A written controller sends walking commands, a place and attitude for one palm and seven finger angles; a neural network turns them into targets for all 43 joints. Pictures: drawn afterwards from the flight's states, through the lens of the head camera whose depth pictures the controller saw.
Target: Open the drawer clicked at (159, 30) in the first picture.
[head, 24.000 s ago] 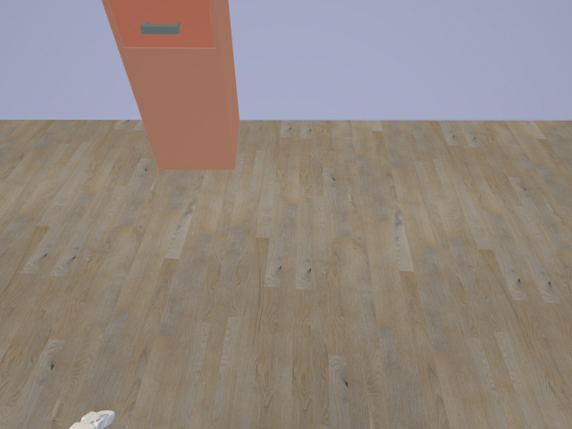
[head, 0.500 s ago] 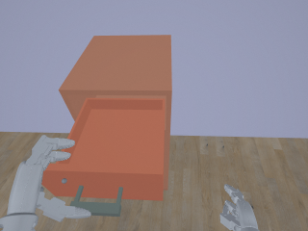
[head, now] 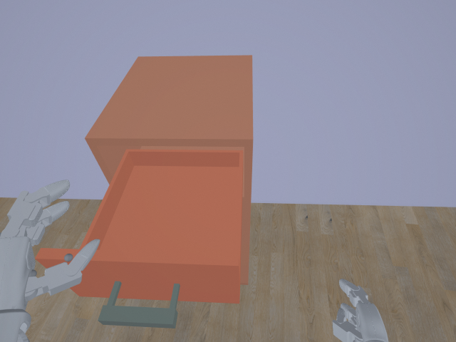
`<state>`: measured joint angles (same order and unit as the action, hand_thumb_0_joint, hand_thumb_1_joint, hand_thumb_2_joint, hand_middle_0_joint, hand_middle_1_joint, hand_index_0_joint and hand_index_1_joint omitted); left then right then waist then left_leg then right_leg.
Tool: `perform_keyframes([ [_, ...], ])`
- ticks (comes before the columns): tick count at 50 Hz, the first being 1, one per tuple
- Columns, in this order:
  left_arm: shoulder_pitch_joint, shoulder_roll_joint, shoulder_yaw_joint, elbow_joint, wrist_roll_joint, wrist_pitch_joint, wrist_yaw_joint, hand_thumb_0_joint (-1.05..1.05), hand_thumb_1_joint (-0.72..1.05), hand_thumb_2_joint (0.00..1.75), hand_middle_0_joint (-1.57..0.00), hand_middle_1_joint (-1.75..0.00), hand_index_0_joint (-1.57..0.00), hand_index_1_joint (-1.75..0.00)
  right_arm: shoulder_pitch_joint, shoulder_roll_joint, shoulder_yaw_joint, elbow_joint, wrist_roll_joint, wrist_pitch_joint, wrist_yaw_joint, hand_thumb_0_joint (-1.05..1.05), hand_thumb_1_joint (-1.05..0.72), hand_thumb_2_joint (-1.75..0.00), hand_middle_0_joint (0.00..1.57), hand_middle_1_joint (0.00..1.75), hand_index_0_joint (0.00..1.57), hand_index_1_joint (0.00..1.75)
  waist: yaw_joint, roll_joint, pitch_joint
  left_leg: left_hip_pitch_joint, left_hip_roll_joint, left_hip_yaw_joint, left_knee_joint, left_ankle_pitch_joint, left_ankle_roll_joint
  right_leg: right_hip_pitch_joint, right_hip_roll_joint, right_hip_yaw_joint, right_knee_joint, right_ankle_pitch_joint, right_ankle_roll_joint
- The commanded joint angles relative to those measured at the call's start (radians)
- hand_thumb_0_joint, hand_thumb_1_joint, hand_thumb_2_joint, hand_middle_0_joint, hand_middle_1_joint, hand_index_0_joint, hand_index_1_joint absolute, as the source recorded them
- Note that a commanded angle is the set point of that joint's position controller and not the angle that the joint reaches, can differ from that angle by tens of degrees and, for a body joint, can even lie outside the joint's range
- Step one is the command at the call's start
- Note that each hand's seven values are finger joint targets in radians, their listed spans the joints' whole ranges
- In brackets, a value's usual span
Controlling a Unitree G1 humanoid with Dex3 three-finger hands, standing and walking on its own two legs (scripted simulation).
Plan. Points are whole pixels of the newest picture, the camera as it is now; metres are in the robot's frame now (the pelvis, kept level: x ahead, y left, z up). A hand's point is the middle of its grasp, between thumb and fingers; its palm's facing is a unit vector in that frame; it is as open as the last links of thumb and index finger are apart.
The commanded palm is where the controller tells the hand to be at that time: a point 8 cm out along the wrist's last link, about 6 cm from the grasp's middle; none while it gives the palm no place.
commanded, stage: draw the hand back to the body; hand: left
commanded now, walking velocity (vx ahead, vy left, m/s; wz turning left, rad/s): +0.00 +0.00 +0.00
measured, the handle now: (142, 302) +0.19 +0.19 -0.05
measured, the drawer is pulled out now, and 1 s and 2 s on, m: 0.29 0.29 0.29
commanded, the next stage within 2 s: step back with the hand held close in 0.34 s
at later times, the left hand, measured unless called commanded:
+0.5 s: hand (68, 260) +0.17 +0.23 +0.16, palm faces +0.37 -0.83 -0.42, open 7.5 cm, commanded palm +0.12 +0.27 +0.17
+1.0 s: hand (37, 289) +0.14 +0.25 +0.15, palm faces +0.29 -0.81 -0.51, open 7.4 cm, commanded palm +0.08 +0.29 +0.17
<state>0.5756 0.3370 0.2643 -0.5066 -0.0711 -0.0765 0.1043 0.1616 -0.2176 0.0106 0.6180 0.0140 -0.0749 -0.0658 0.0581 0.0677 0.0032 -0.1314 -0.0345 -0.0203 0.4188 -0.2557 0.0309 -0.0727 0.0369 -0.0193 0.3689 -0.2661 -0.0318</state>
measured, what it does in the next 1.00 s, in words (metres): shifts its weight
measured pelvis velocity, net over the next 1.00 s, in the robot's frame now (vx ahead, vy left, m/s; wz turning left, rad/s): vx -0.06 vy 0.01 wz -0.01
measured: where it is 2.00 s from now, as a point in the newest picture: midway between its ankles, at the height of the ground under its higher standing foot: outside the picture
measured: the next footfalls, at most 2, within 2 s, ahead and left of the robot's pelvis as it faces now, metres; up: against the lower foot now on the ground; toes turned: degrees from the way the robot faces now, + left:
right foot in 1.68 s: -0.28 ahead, -0.15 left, +0.00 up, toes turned +3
left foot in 1.92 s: -0.16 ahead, +0.07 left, +0.00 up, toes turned -1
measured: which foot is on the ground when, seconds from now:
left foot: down 0.00-1.00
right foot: down 0.00-1.00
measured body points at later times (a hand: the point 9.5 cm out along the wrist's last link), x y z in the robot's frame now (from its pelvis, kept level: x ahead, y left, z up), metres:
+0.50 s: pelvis -0.01 -0.01 +0.00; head -0.02 -0.04 +0.45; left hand +0.15 +0.27 +0.18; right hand +0.18 -0.23 -0.09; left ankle -0.02 +0.10 -0.74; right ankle -0.04 -0.10 -0.74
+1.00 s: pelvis -0.06 +0.01 -0.01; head -0.02 +0.02 +0.44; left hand +0.12 +0.29 +0.18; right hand +0.13 -0.23 -0.08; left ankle -0.02 +0.10 -0.74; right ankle -0.04 -0.10 -0.74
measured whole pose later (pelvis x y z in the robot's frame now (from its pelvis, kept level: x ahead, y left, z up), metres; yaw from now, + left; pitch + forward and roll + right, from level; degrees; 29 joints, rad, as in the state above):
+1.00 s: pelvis -0.06 +0.01 -0.01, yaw +0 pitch +3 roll -1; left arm 0.66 0.43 0.38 -0.63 -0.05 -0.17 0.12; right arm 0.15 -0.21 -0.02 0.53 0.03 -0.01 -0.07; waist 0.00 -0.01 0.02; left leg -0.35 -0.04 0.00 0.50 -0.20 0.05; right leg -0.31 0.02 -0.01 0.49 -0.23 -0.01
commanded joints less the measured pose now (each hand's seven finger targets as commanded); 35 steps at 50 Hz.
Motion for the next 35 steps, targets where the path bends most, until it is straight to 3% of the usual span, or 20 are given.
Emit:
perform_keyframes([
  [1, -0.074, 0.156, 0.134, -0.174, 0.004, -0.061, 0.025, 0.00, 0.69, 0.81, -0.22, -0.43, -0.22, -0.43, -0.133, -0.093, -0.029, -0.160, -0.004, -0.050, -0.007, 0.00, -0.90, -0.90, 0.20, 0.30, 0.20, 0.30, 0.000, 0.006, -0.082, 0.095, 0.061, 0.000, -0.026, 0.324, -0.016, -0.049, -0.052, -0.012, -0.053, 0.296, 0.005],
  [7, -0.082, 0.144, 0.110, -0.188, -0.001, -0.060, 0.025, 0.00, 0.90, 0.90, -0.20, -0.30, -0.20, -0.30, -0.138, -0.094, -0.027, -0.174, -0.002, -0.053, -0.007, 0.00, -0.90, -0.90, 0.20, 0.30, 0.20, 0.30, -0.002, -0.015, -0.074, 0.087, 0.065, -0.008, -0.040, 0.279, -0.012, -0.044, -0.056, -0.005, -0.054, 0.255, 0.005],
  [10, -0.094, 0.164, 0.131, -0.191, 0.000, -0.059, 0.027, 0.00, 0.90, 0.90, -0.20, -0.30, -0.20, -0.30, -0.147, -0.093, -0.028, -0.169, -0.003, -0.055, -0.009, 0.00, -0.90, -0.90, 0.20, 0.30, 0.20, 0.30, 0.000, -0.028, -0.071, 0.086, 0.061, -0.003, -0.033, 0.278, -0.010, -0.049, -0.054, 0.005, -0.068, 0.267, 0.006],
  [15, -0.097, 0.162, 0.130, -0.186, -0.001, -0.061, 0.026, 0.00, 0.90, 0.90, -0.20, -0.30, -0.20, -0.30, -0.147, -0.091, -0.028, -0.167, -0.003, -0.053, -0.008, 0.00, -0.90, -0.90, 0.20, 0.30, 0.20, 0.30, 0.000, 0.001, -0.061, 0.084, 0.059, -0.002, -0.036, 0.261, -0.011, -0.053, -0.054, 0.006, -0.074, 0.250, 0.005],
  [18, -0.064, 0.153, 0.133, -0.153, -0.003, -0.065, 0.025, 0.00, 0.90, 0.90, -0.20, -0.30, -0.20, -0.30, -0.143, -0.090, -0.030, -0.160, -0.004, -0.048, -0.008, 0.00, -0.90, -0.90, 0.20, 0.30, 0.20, 0.30, 0.003, -0.031, -0.072, 0.091, 0.058, 0.002, -0.032, 0.267, -0.007, -0.049, -0.052, 0.002, -0.076, 0.265, 0.007],
  [20, -0.097, 0.158, 0.124, -0.195, -0.001, -0.066, 0.023, 0.00, 0.90, 0.90, -0.20, -0.30, -0.20, -0.30, -0.146, -0.092, -0.029, -0.167, -0.001, -0.053, -0.006, 0.00, -0.90, -0.90, 0.20, 0.30, 0.20, 0.30, -0.001, 0.019, -0.069, 0.086, 0.058, 0.000, -0.036, 0.261, -0.013, -0.048, -0.054, 0.008, -0.075, 0.248, 0.005],
  [22, -0.077, 0.154, 0.121, -0.177, -0.002, -0.066, 0.025, 0.00, 0.90, 0.90, -0.20, -0.30, -0.20, -0.30, -0.141, -0.090, -0.028, -0.168, -0.002, -0.054, -0.006, 0.00, -0.90, -0.90, 0.20, 0.30, 0.20, 0.30, 0.000, 0.003, -0.073, 0.087, 0.059, -0.002, -0.039, 0.257, -0.011, -0.044, -0.056, 0.006, -0.071, 0.248, 0.007],
  [23, -0.230, 0.328, 0.300, -0.288, -0.001, -0.115, 0.033, 0.00, 0.90, 0.90, -0.20, -0.30, -0.20, -0.30, -0.110, -0.108, -0.028, -0.211, 0.009, -0.039, -0.002, 0.00, -0.90, -0.90, 0.20, 0.30, 0.20, 0.30, -0.024, -0.041, 0.027, 0.002, 0.067, -0.033, -0.006, 0.176, 0.011, -0.151, -0.096, 0.118, -0.128, 0.295, 0.011],
  [24, -0.141, 0.247, 0.246, -0.188, 0.005, -0.127, 0.022, 0.00, 0.90, 0.90, -0.20, -0.30, -0.20, -0.30, -0.107, -0.096, -0.031, -0.179, 0.000, -0.029, -0.001, 0.00, -0.90, -0.90, 0.20, 0.30, 0.20, 0.30, -0.034, -0.112, 0.032, -0.007, 0.063, -0.047, 0.016, 0.149, 0.013, -0.163, -0.113, 0.119, -0.135, 0.303, 0.011],
  [25, -0.130, 0.244, 0.238, -0.198, 0.009, -0.139, 0.015, 0.00, 0.90, 0.90, -0.20, -0.30, -0.20, -0.30, -0.112, -0.106, -0.037, -0.194, 0.000, -0.026, 0.002, 0.00, -0.90, -0.90, 0.20, 0.30, 0.20, 0.30, -0.033, -0.108, 0.018, -0.001, 0.057, -0.044, 0.021, 0.143, 0.011, -0.177, -0.121, 0.131, -0.137, 0.312, 0.009],
  [27, -0.010, 0.163, 0.178, -0.143, 0.017, -0.139, 0.005, 0.00, 0.90, 0.90, -0.20, -0.30, -0.20, -0.30, -0.117, -0.112, -0.046, -0.192, -0.001, -0.011, 0.005, 0.00, -0.90, -0.90, 0.20, 0.30, 0.20, 0.30, -0.038, -0.088, -0.055, 0.008, 0.061, -0.031, 0.029, 0.198, 0.014, -0.139, -0.125, 0.110, -0.100, 0.367, 0.019],
  [29, 0.037, 0.156, 0.167, -0.170, 0.019, -0.140, 0.004, 0.00, 0.90, 0.90, -0.20, -0.30, -0.20, -0.30, -0.118, -0.121, -0.055, -0.203, 0.003, 0.002, 0.008, 0.00, -0.90, -0.90, 0.20, 0.30, 0.20, 0.30, -0.039, -0.042, -0.122, 0.010, 0.070, -0.022, 0.029, 0.263, 0.016, -0.104, -0.129, 0.094, -0.062, 0.413, 0.025],
  [30, 0.044, 0.169, 0.175, -0.195, 0.019, -0.144, 0.006, 0.00, 0.90, 0.90, -0.20, -0.30, -0.20, -0.30, -0.123, -0.124, -0.057, -0.205, 0.002, 0.005, 0.006, 0.00, -0.90, -0.90, 0.20, 0.30, 0.20, 0.30, -0.038, -0.023, -0.140, 0.010, 0.075, -0.023, 0.025, 0.298, 0.015, -0.098, -0.126, 0.084, -0.049, 0.426, 0.024],
  [33, 0.091, 0.199, 0.207, -0.229, 0.018, -0.141, 0.013, 0.00, 0.90, 0.90, -0.20, -0.30, -0.20, -0.30, -0.127, -0.119, -0.070, -0.223, 0.010, 0.026, 0.003, 0.00, -0.90, -0.90, 0.20, 0.30, 0.20, 0.30, -0.041, -0.078, -0.185, -0.004, 0.090, -0.028, 0.038, 0.355, 0.015, -0.083, -0.124, 0.073, -0.013, 0.456, 0.027],
  [35, 0.088, 0.241, 0.239, -0.275, 0.019, -0.145, 0.023, 0.00, 0.90, 0.90, -0.20, -0.30, -0.20, -0.30, -0.125, -0.123, -0.074, -0.228, 0.011, 0.032, -0.004, 0.00, -0.90, -0.90, 0.20, 0.30, 0.20, 0.30, -0.044, -0.048, -0.209, -0.013, 0.097, -0.033, 0.036, 0.382, 0.012, -0.079, -0.124, 0.071, 0.011, 0.454, 0.023],
])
